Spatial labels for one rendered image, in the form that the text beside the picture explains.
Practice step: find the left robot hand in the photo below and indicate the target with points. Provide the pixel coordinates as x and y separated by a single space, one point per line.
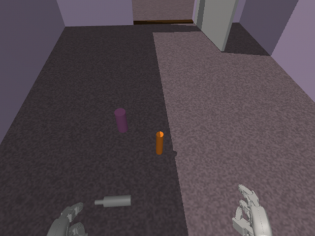
60 226

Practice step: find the right robot hand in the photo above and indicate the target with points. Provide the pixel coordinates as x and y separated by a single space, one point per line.
259 224

